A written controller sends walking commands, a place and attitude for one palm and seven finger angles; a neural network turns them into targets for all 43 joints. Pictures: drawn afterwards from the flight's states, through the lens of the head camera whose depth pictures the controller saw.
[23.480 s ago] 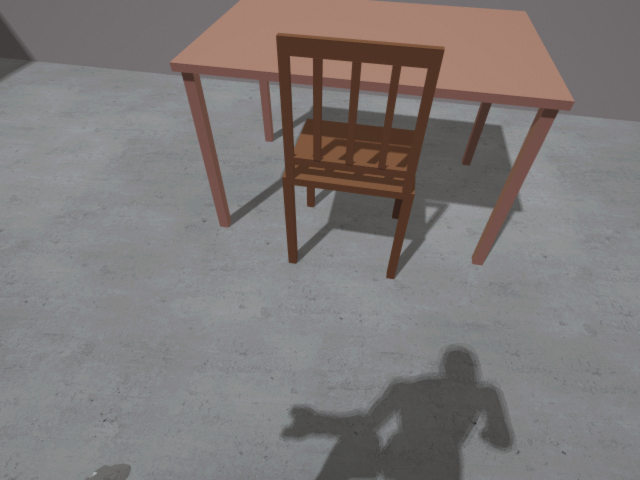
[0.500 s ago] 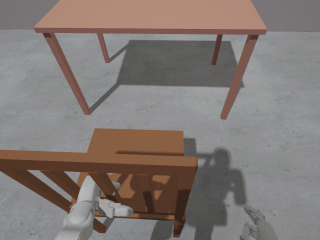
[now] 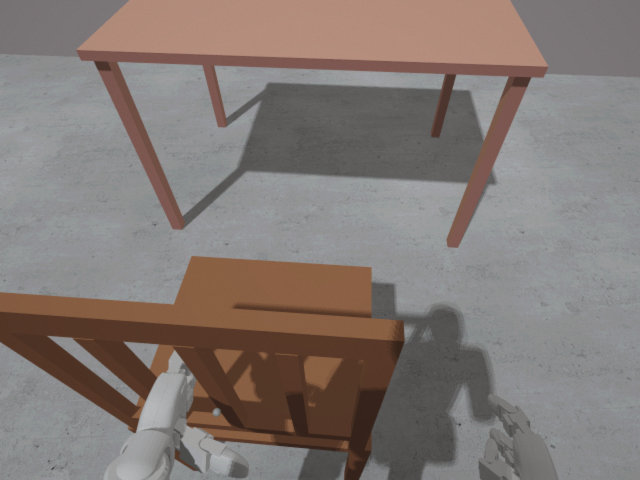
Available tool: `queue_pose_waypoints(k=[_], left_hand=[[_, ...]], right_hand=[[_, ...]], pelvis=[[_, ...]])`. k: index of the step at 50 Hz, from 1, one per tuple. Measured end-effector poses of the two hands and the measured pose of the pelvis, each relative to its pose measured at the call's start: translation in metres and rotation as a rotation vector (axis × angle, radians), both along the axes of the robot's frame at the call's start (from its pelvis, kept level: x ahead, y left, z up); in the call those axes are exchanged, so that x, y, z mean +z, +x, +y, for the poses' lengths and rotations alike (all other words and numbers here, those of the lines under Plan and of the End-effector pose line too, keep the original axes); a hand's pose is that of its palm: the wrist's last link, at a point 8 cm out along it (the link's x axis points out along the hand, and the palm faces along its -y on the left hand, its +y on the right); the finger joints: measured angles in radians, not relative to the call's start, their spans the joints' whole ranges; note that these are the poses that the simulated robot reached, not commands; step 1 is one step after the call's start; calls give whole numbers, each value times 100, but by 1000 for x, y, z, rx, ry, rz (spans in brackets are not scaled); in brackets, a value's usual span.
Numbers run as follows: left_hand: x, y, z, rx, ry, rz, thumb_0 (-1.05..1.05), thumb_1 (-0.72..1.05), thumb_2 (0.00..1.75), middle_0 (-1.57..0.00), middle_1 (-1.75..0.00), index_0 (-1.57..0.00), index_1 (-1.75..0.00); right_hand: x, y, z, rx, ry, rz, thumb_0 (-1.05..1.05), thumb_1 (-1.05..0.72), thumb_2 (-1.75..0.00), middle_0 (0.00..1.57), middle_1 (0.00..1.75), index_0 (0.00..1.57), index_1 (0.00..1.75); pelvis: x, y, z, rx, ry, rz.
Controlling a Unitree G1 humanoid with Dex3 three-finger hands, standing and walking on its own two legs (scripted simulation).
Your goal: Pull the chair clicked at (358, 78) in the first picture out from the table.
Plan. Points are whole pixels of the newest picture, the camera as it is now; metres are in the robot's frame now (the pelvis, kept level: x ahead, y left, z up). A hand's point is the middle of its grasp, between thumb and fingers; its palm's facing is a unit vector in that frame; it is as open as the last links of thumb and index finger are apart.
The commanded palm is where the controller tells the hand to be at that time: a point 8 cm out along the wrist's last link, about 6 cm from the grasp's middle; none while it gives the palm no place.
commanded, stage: draw the fingers out of the gap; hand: left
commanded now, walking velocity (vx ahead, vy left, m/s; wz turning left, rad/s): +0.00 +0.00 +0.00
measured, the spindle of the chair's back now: (219, 389) +0.25 +0.14 -0.04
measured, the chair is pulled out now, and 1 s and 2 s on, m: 0.69 0.69 0.69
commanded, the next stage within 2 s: draw the hand back to the body in 0.66 s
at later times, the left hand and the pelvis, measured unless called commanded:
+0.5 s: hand out of the picture +0.14 +0.14 -0.02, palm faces -0.01 -0.99 -0.14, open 17.5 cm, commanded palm +0.11 +0.19 +0.00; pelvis -0.01 +0.00 -0.01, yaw +0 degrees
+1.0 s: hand out of the picture +0.13 +0.15 +0.04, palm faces +0.07 -1.00 -0.04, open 17.5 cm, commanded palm +0.08 +0.21 +0.04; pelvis -0.02 +0.00 -0.03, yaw +1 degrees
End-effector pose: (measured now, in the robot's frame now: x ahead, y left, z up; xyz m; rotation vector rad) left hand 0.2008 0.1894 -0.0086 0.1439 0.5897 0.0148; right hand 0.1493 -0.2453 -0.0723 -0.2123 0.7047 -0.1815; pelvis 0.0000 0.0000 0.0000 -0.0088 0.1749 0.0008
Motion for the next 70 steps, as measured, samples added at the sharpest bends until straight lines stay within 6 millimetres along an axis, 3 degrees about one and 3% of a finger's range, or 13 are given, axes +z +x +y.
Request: queue_pose_waypoints(k=[11,41,46,54,60,65,70], left_hand=[[-1,-42,-1,12,-2,29,-1,-54,20,-1,0,-1,0],[7,-113,-2,47,-35,31,-1,-54,20,-1,0,-1,0],[27,-104,4,78,-108,-177,-1,-54,20,-1,0,-1,0],[69,-89,19,-10,-71,-499,-1,-54,20,0,0,-1,0],[74,-91,30,-65,-64,-460,-1,-55,20,-1,0,-1,0],[97,-92,47,-10,-38,-494,-1,-52,21,-1,-1,-1,-1],[120,-93,67,108,206,-461,-1,-41,26,-3,-3,-3,-3]], right_hand=[[-2,-2,8,6,0,-34,1,-90,-90,21,30,20,30],[2,13,22,-1,18,-153,2,-90,-90,21,30,20,30],[-5,11,22,8,11,-154,1,-90,-90,21,30,20,30],[-20,6,22,-4,57,-131,2,-90,-90,21,30,20,30],[-18,3,23,-30,79,-135,2,-90,-90,21,30,20,30],[-5,4,24,-35,69,-162,2,-90,-90,20,30,20,30],[9,6,27,-18,37,-136,2,-91,-90,20,30,20,30]], pelvis=[[-5,-5,2,8,-5,-1],[-20,-14,5,11,-17,11],[-26,-17,4,14,-23,19],[-32,-24,3,8,-25,19],[-29,-27,4,4,-24,-8],[-19,-24,4,10,-29,-40],[-3,-17,6,7,-30,-97]])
